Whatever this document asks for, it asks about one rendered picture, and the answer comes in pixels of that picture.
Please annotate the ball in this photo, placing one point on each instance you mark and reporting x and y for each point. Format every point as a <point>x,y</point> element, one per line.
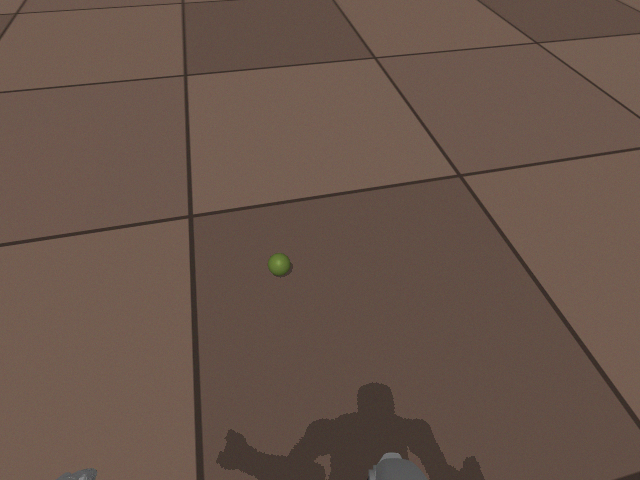
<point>279,264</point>

